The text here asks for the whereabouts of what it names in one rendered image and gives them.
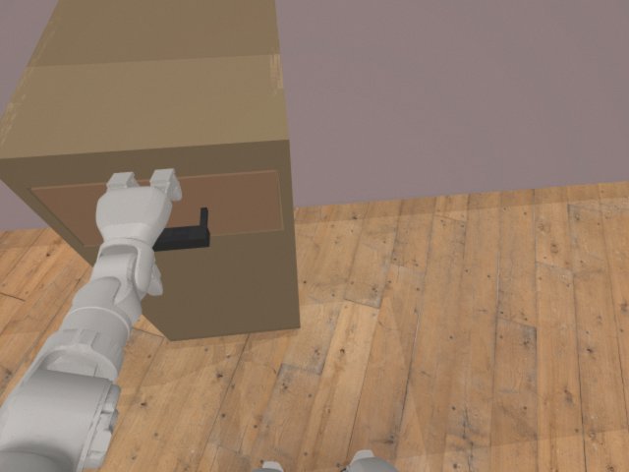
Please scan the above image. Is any cabinet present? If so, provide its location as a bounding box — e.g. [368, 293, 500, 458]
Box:
[0, 0, 301, 341]

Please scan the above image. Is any handle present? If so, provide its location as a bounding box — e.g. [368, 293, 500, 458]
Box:
[152, 207, 210, 252]

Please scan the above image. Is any robot left forearm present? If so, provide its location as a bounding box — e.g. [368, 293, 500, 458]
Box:
[0, 238, 154, 437]

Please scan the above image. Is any robot left hand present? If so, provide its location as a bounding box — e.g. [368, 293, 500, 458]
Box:
[95, 168, 182, 296]

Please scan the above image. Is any right robot shin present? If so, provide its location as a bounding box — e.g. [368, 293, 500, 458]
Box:
[350, 450, 374, 466]

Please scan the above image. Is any left robot upper arm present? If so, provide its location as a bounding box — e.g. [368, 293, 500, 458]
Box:
[0, 369, 121, 472]

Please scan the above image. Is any drawer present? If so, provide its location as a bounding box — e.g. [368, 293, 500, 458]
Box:
[31, 170, 281, 245]

